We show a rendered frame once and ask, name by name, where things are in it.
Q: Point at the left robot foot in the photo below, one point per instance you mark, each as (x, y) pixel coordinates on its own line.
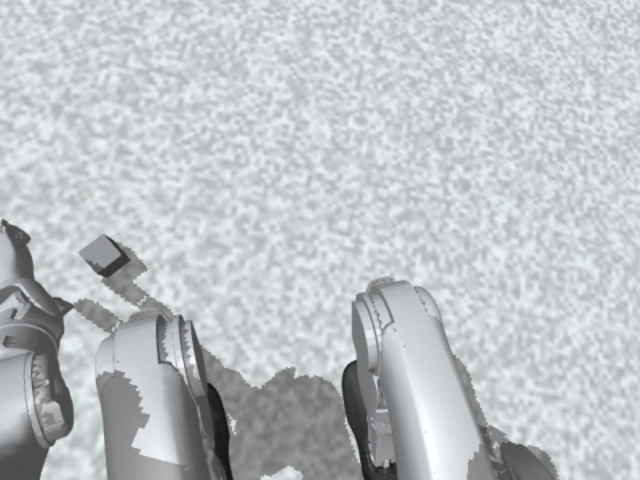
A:
(221, 432)

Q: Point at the right robot foot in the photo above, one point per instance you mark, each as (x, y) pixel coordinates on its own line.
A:
(357, 420)

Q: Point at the cube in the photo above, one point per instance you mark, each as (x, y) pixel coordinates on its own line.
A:
(104, 256)

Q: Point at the right robot hand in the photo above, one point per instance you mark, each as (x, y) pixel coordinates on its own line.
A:
(519, 463)

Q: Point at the left robot hand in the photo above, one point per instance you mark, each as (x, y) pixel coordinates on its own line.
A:
(16, 260)

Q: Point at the left robot arm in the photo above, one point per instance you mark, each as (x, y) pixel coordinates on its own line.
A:
(36, 408)

